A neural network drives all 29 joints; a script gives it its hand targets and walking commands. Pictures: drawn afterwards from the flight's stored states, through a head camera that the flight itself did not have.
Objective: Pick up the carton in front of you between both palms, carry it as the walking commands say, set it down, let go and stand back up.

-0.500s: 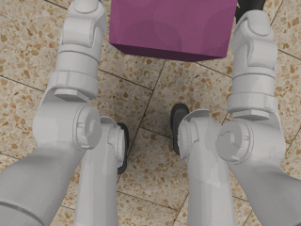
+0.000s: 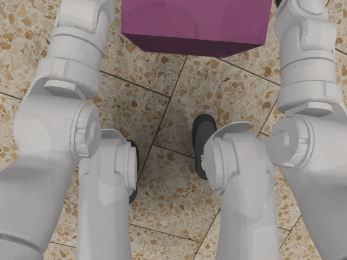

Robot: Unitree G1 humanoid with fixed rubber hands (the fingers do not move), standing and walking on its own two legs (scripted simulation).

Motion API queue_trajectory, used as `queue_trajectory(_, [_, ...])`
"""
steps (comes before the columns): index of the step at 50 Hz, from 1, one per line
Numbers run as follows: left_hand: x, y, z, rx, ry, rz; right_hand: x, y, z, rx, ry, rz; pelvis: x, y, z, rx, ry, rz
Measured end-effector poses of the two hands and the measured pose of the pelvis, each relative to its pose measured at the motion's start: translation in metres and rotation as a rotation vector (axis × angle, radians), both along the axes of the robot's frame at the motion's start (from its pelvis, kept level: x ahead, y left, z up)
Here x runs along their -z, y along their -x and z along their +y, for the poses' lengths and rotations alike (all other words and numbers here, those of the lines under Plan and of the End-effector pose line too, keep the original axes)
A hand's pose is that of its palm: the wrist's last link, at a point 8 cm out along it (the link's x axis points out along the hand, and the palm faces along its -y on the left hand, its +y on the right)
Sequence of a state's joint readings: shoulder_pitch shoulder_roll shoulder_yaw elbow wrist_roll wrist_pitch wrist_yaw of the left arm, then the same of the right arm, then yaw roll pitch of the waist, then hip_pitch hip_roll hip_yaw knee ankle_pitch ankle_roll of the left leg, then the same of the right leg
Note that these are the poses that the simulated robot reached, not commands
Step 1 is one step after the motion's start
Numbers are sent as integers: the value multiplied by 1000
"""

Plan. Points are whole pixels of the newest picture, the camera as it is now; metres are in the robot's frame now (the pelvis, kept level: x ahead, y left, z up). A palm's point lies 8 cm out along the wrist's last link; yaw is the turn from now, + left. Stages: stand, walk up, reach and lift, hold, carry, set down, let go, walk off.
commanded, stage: set down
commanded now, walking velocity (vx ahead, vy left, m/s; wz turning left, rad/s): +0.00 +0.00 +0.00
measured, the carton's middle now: out of the picture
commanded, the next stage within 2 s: none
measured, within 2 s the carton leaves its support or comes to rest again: rests again in 0.50 s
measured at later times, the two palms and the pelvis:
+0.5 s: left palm out of the picture +0.56 +0.06 -0.19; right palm out of the picture +0.52 -0.25 -0.17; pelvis -0.01 +0.00 -0.01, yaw +0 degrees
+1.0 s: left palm out of the picture +0.56 +0.10 -0.21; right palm (287, 12) +0.50 -0.26 -0.20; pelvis -0.02 +0.00 -0.01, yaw -1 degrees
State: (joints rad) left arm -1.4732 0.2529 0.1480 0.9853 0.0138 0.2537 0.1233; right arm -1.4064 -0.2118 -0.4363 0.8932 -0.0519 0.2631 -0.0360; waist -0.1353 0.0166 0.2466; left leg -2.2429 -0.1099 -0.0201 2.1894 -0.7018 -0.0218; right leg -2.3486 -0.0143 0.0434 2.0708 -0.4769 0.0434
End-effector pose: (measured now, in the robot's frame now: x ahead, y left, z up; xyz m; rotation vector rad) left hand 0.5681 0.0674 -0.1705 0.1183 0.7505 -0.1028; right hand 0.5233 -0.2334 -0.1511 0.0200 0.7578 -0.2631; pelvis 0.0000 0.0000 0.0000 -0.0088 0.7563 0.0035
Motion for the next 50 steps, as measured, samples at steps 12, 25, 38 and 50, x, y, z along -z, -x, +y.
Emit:
queue_trajectory(12, [11,6,0,27,25,6,10,4,-3,-15,11,11,7,10,3,-14,14,-52])
queue_trajectory(25, [15,5,-5,59,75,-13,23,6,-13,-8,4,17,8,10,2,-12,14,-83])
queue_trajectory(38, [19,5,-5,79,96,-35,25,6,-14,-11,-7,17,12,11,3,-4,24,-113])
queue_trajectory(50, [39,6,35,17,-27,-29,50,25,-25,76,34,39,9,15,1,-5,26,-154])
